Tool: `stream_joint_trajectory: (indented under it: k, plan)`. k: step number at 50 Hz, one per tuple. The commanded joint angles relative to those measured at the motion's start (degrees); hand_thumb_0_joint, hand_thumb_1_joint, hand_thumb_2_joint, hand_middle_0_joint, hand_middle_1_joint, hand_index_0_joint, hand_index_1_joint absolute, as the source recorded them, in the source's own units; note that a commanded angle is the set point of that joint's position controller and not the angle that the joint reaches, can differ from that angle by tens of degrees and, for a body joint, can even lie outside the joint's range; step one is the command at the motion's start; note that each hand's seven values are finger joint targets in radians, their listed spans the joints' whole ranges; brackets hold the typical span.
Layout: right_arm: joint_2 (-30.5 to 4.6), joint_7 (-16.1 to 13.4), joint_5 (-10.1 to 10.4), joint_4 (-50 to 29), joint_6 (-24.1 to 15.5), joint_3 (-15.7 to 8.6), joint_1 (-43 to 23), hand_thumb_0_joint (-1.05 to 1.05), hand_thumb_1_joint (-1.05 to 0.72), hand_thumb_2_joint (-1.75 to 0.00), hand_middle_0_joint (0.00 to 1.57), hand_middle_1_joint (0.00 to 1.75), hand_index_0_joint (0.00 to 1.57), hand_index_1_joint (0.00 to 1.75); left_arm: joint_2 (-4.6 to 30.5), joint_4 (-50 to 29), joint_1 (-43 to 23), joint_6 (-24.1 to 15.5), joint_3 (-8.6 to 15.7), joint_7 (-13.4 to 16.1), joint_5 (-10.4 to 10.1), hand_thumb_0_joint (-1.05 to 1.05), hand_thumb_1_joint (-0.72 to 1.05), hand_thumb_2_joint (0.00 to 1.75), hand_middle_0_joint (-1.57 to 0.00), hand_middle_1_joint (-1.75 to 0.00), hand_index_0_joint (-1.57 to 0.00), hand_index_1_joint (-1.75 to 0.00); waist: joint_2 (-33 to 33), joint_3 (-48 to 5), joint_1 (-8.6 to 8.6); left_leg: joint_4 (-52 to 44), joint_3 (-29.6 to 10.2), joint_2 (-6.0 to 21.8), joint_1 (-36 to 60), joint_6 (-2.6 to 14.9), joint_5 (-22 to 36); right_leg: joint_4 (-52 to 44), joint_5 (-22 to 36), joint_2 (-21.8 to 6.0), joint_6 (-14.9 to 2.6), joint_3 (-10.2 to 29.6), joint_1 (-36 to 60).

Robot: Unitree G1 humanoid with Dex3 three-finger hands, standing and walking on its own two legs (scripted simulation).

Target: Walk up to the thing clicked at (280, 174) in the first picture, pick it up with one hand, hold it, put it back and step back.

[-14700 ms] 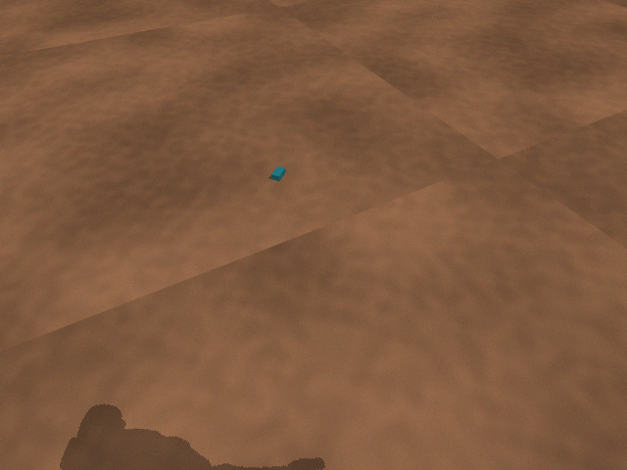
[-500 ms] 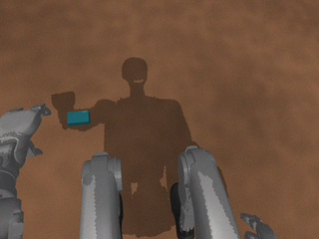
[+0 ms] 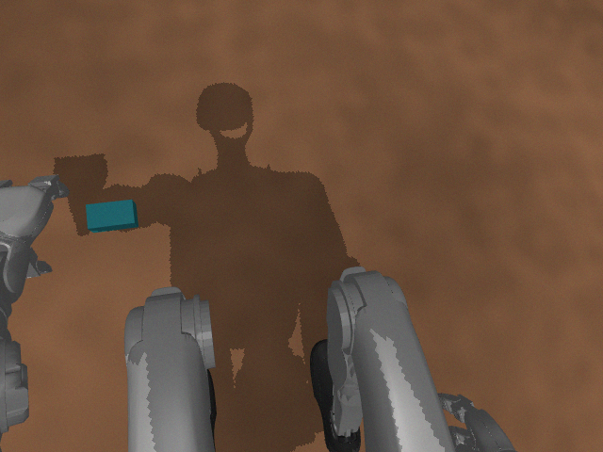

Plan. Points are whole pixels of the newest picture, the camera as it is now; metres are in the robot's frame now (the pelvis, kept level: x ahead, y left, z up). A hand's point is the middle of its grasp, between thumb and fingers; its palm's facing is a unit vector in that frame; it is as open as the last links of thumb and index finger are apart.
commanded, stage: rise first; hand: left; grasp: from above
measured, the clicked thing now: (112, 216) +0.48 +0.28 -0.32
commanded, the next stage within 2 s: approach in 0.30 s
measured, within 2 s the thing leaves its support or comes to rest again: neither
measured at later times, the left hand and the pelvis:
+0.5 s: hand (43, 231) +0.42 +0.33 -0.19, palm faces -0.45 -0.08 -0.89, open 12.2 cm; pelvis +0.00 +0.00 -0.01, yaw -1 degrees
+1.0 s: hand (93, 173) +0.50 +0.27 -0.18, palm faces -0.42 -0.02 -0.91, open 13.4 cm; pelvis +0.00 +0.00 -0.01, yaw -2 degrees
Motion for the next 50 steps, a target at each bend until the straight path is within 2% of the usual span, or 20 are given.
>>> stream_joint_trajectory:
  k: [1, 6, 11, 18, 19, 20, 22, 28, 30, 32, 33, 34, 37, 38, 41, 43, 45, 47, 49, 50]
  plan:
    - [-13.59, -0.74, -0.33, -1.1, -0.19, -4.29, 10.86, 0.0, -0.9, -0.9, 0.2, 0.3, 0.2, 0.3, 16.78, -6.56, -15.21, 0.27, 2.88, 3.29, -1.19, 0.0, -0.15, 0.69, -0.42, -0.64, -0.41, -0.64, 15.53, -38.77, 0.33, -14.33, 5.08, -0.82, 30.46, 2.68, 10.24, -13.27, 11.09, 1.3, -3.72, -4.75, 15.81]
    - [-13.87, -0.66, -0.91, -0.74, -0.28, -3.84, 11.48, 0.0, -0.9, -0.9, 0.2, 0.3, 0.2, 0.3, 16.83, -6.11, -15.65, 1.09, 2.81, 3.4, -1.47, 0.0, -0.16, 0.7, -0.4, -0.67, -0.4, -0.67, 15.53, -38.76, -0.6, -13.05, 5.0, -0.74, 30.68, 2.83, 11.76, -12.71, 13.03, 1.23, -3.52, -4.71, 16.63]
    - [-13.81, -0.6, -1.1, -0.69, -0.42, -3.44, 11.5, 0.0, -0.9, -0.9, 0.2, 0.3, 0.2, 0.3, 17.51, -4.39, -15.09, 1.44, 2.88, 3.05, -2.2, 0.0, -0.18, 0.71, -0.39, -0.68, -0.39, -0.68, 13.32, -37.66, -0.6, -12.12, 5.27, -0.73, 27.35, 3.13, 10.48, -13.34, 12.39, 1.37, -3.48, -4.36, 17.9]
    - [-14.14, -0.35, -1.43, -0.62, -0.11, -2.89, 11.86, 0.0, -0.9, -0.9, 0.2, 0.3, 0.2, 0.3, 18.2, -5.2, -15.38, 1.29, 3.06, 2.78, -1.8, 0.0, -0.19, 0.72, -0.37, -0.71, -0.38, -0.7, 15.36, -39.12, -0.73, -12.1, 4.79, -0.7, 28.51, 2.8, 11.92, -12.17, 13.73, 1.72, -3.65, -4.97, 18.33]
    - [-14.17, -0.45, -1.27, -0.72, -0.02, -2.84, 11.71, 0.0, -0.9, -0.9, 0.2, 0.3, 0.2, 0.3, 18.56, -5.14, -14.7, 1.34, 3.6, 2.93, -2.01, 0.0, -0.21, 0.73, -0.37, -0.7, -0.37, -0.7, 15.63, -38.95, -0.25, -12.23, 4.84, -0.72, 29.08, 2.7, 12.19, -12.21, 13.72, 1.72, -3.67, -4.92, 18.1]
    - [-14.14, -0.37, -1.23, -0.85, -0.04, -2.9, 11.54, 0.0, -0.91, -0.9, 0.2, 0.3, 0.2, 0.3, 18.48, -5.24, -15.06, 1.38, 3.39, 2.99, -2.06, 0.0, -0.29, 0.81, -0.36, -0.67, -0.33, -0.71, 16.03, -38.66, -0.69, -11.91, 4.68, -0.6, 29.38, 2.72, 12.33, -11.96, 14.0, 1.65, -3.7, -4.97, 17.6]
    - [-14.34, -0.33, -1.38, -0.65, -0.12, -2.65, 11.77, 0.0, -0.9, -0.89, 0.2, 0.3, 0.2, 0.3, 16.1, -4.66, -16.51, 1.41, 1.36, 3.07, -1.86, 0.0, -0.28, 0.77, -0.27, -0.83, -0.28, -0.81, 15.72, -36.7, -1.88, -11.95, 4.48, -0.56, 28.6, 2.71, 11.06, -12.05, 13.1, 1.73, -3.79, -5.23, 15.97]
    - [-14.88, -0.2, -1.14, 0.12, -1.35, -2.19, 13.78, 0.0, -0.9, -0.9, 0.2, 0.3, 0.2, 0.3, 10.05, -3.98, -24.95, 1.37, -5.25, 4.14, -0.93, 0.0, -0.32, 0.81, -0.25, -0.86, -0.26, -0.85, 18.33, -34.79, -6.67, -12.01, 3.05, -0.06, 30.05, 2.32, 9.74, -11.82, 12.23, 1.95, -3.68, -6.56, 12.3]
    - [-15.4, -0.3, -1.09, 0.25, -1.85, -1.91, 14.16, 0.0, -0.9, -0.9, 0.2, 0.3, 0.2, 0.3, 9.84, -3.32, -27.58, 1.99, -5.88, 5.33, -0.78, 0.0, -0.33, 0.83, -0.23, -0.87, -0.24, -0.86, 19.42, -34.95, -7.42, -12.17, 2.57, 0.17, 30.91, 2.1, 10.03, -11.34, 12.61, 1.86, -3.52, -6.97, 11.5]
    - [-15.86, -0.43, -1.26, 0.19, -2.13, -1.72, 14.39, 0.0, -0.9, -0.89, 0.2, 0.3, 0.2, 0.3, 9.65, -2.62, -29.57, 3.11, -6.0, 6.69, -0.57, 0.0, -0.35, 0.84, -0.22, -0.88, -0.23, -0.87, 20.65, -35.85, -8.09, -12.62, 2.31, 0.24, 31.96, 1.89, 10.11, -10.91, 12.96, 1.71, -3.32, -7.35, 11.31]
    - [-16.0, -0.47, -1.26, 0.04, -2.11, -1.31, 13.96, 0.0, -0.9, -0.89, 0.2, 0.3, 0.2, 0.3, 11.82, -1.44, -29.93, 3.9, -4.85, 7.44, -0.13, 0.0, -0.34, 0.84, -0.22, -0.88, -0.23, -0.87, 21.67, -36.17, -7.67, -12.82, 2.35, 0.22, 31.9, 1.76, 10.23, -10.6, 12.95, 1.72, -3.35, -7.38, 11.17]
    - [-15.98, -0.38, -1.4, -0.01, -2.29, -0.98, 14.5, 0.0, -0.9, -0.9, 0.2, 0.3, 0.2, 0.3, 12.06, -0.43, -30.98, 4.86, -4.93, 7.97, 0.5, 0.0, -0.37, 0.86, -0.22, -0.88, -0.23, -0.87, 22.46, -35.73, -7.92, -12.73, 2.61, 0.17, 31.88, 1.71, 10.28, -10.57, 13.33, 1.67, -3.59, -7.19, 11.25]
    - [-16.24, -0.2, -1.28, -1.13, -2.1, -0.28, 14.38, 0.0, -0.91, -0.9, 0.2, 0.3, 0.2, 0.3, 15.8, 1.64, -32.86, 8.36, -2.11, 9.42, 1.26, 0.0, -0.4, 0.88, -0.21, -0.88, -0.21, -0.88, 24.86, -37.28, -7.47, -13.34, 3.09, 0.26, 32.62, 1.47, 11.64, -10.11, 14.75, 1.57, -4.06, -6.94, 11.54]
    - [-16.16, -0.12, -1.37, -1.56, -2.07, 0.02, 14.24, 0.0, -0.91, -0.9, 0.2, 0.3, 0.2, 0.3, 15.75, 1.61, -32.9, 9.53, -1.84, 9.65, 1.2, 0.0, -0.43, 0.91, -0.2, -0.86, -0.19, -0.87, 25.57, -37.95, -7.4, -13.57, 3.25, 0.21, 32.92, 1.43, 12.19, -9.99, 15.4, 1.45, -4.11, -6.83, 12.13]
    - [-16.18, 0.17, -0.78, -2.82, -1.73, 0.92, 13.74, 0.0, -0.9, -0.9, 0.2, 0.3, 0.2, 0.3, 16.98, 2.55, -31.19, 12.8, -1.18, 9.02, 0.26, 0.0, -0.42, 0.9, -0.2, -0.88, -0.19, -0.88, 24.37, -40.24, -6.93, -12.45, 4.52, 0.0, 31.22, 2.07, 14.06, -11.01, 18.1, 1.68, -4.13, -6.07, 16.02]
    - [-16.11, 0.46, -0.21, -3.32, -1.62, 1.6, 14.17, 0.0, -0.91, -0.9, 0.2, 0.3, 0.2, 0.3, 17.22, 5.14, -29.3, 14.63, -1.79, 7.18, -0.59, 0.0, -0.41, 0.88, -0.21, -0.87, -0.21, -0.87, 21.96, -38.84, -6.99, -11.66, 5.01, -0.12, 28.36, 2.82, 14.61, -11.78, 19.29, 1.8, -3.84, -5.52, 18.5]
    - [-16.21, 0.59, 0.43, -3.95, -1.39, 1.96, 14.11, 0.0, -0.91, -0.9, 0.2, 0.3, 0.2, 0.3, 18.71, 5.54, -27.22, 15.68, -1.57, 5.0, -2.6, 0.0, -0.42, 0.9, -0.2, -0.88, -0.2, -0.88, 18.47, -38.57, -6.53, -10.8, 5.37, -0.27, 24.02, 3.67, 14.1, -12.67, 19.28, 2.0, -3.25, -4.79, 22.09]
    - [-15.65, 0.64, 0.8, -4.41, -1.2, 2.49, 13.79, 0.0, -0.91, -0.9, 0.2, 0.3, 0.2, 0.3, 17.76, 7.46, -23.39, 16.09, -2.41, 2.24, -5.59, 0.0, -0.43, 0.89, -0.18, -0.92, -0.18, -0.91, 13.61, -36.22, -6.41, -10.24, 5.38, -0.23, 19.7, 4.43, 12.59, -13.66, 18.17, 2.15, -2.63, -4.31, 25.08]
    - [-15.95, 0.71, 1.2, -4.86, -1.09, 2.56, 13.91, 0.0, -0.91, -0.9, 0.2, 0.3, 0.2, 0.3, 17.5, 7.6, -20.28, 15.61, -3.42, -1.23, -7.16, 0.0, -0.43, 0.89, -0.17, -0.93, -0.18, -0.92, 10.82, -34.69, -6.74, -10.42, 5.09, -0.39, 17.85, 4.63, 11.63, -13.7, 17.05, 2.18, -2.44, -4.24, 26.65]
    - [-16.31, 0.56, 1.28, -4.83, -0.91, 2.65, 13.75, 0.0, -0.9, -0.9, 0.2, 0.3, 0.2, 0.3, 18.49, 8.46, -19.08, 14.96, -2.87, -2.45, -8.1, 0.0, -0.43, 0.89, -0.16, -0.94, -0.18, -0.93, 9.15, -34.64, -6.17, -10.53, 4.74, -0.45, 16.76, 4.65, 10.47, -13.81, 15.49, 2.33, -2.44, -4.41, 26.58]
